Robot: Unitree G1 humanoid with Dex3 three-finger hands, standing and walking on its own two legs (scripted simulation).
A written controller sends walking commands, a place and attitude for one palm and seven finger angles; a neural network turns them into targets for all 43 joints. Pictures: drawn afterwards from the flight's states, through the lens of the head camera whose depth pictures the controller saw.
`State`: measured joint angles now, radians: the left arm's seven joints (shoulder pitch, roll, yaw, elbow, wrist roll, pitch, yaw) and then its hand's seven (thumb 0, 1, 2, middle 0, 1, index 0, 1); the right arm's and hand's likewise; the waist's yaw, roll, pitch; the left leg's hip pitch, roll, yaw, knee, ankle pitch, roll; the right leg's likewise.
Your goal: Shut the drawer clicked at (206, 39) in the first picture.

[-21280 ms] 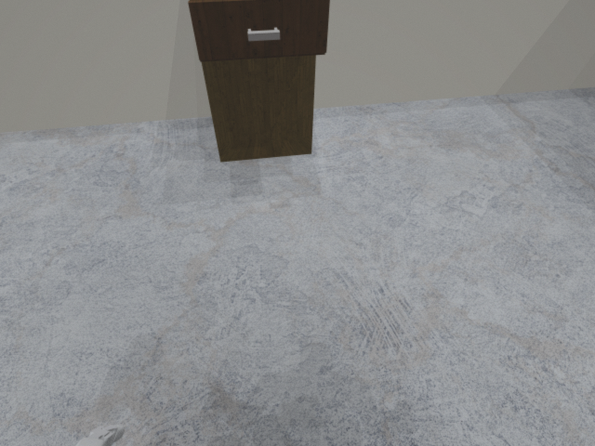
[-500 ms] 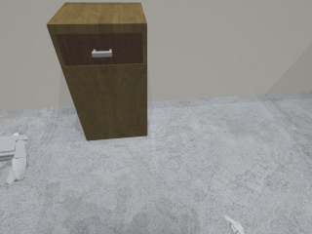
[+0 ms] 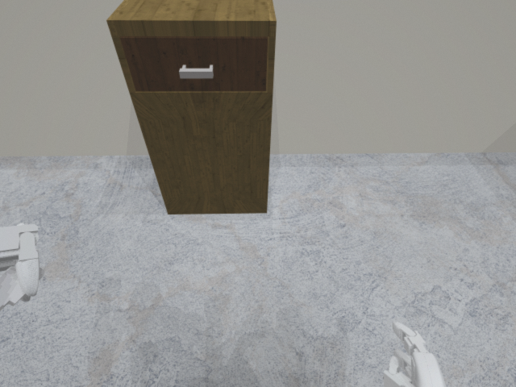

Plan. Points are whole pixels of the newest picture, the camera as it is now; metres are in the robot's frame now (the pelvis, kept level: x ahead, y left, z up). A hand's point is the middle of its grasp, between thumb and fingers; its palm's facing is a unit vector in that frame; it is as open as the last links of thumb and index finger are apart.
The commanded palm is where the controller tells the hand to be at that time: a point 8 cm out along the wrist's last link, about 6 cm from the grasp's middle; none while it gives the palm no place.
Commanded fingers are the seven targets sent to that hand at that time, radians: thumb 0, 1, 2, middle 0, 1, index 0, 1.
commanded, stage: stop stepping back and stand still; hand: left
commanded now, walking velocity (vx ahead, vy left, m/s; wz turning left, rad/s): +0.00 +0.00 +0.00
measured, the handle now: (197, 70) +1.02 +0.23 +0.01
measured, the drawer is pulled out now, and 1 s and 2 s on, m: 0.00 0.00 0.00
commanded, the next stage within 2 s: let the arm hang, fingers relaxed in 1.06 s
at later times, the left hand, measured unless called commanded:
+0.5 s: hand (38, 257) +0.23 +0.26 +0.16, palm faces +0.28 -0.82 -0.50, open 3.3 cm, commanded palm +0.16 +0.31 +0.18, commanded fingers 0.00 0.90 0.90 -1.40 -1.60 -1.40 -1.60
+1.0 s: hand (13, 279) +0.20 +0.28 +0.16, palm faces +0.33 -0.82 -0.47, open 3.3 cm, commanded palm +0.14 +0.32 +0.18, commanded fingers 0.00 0.90 0.90 -1.40 -1.60 -1.40 -1.60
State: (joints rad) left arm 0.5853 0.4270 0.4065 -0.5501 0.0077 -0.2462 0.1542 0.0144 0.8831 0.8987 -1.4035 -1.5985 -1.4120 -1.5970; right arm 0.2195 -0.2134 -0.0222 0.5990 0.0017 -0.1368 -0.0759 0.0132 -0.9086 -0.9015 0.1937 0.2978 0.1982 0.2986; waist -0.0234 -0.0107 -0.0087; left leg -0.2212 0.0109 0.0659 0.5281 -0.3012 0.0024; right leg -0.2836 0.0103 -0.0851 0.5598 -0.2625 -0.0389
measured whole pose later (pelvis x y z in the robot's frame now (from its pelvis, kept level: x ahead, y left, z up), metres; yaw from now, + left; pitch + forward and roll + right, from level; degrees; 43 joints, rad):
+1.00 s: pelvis +0.00 +0.05 +0.01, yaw -2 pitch +0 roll -1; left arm 0.61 0.36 0.34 -0.52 -0.01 -0.22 0.14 0.02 0.89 0.90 -1.40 -1.60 -1.41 -1.60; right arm 0.21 -0.19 0.01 0.61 0.00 -0.09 -0.08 0.01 -0.91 -0.90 0.20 0.30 0.20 0.30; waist 0.00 0.01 0.03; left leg -0.21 -0.02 0.07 0.43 -0.23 0.05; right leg -0.22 -0.01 -0.04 0.41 -0.19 0.00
